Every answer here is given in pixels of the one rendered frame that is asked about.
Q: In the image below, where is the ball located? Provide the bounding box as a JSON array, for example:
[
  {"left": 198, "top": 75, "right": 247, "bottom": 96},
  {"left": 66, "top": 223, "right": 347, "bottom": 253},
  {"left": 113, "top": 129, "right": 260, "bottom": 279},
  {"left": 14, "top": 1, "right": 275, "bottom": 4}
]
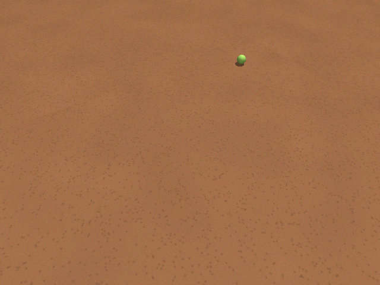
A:
[{"left": 237, "top": 55, "right": 246, "bottom": 64}]

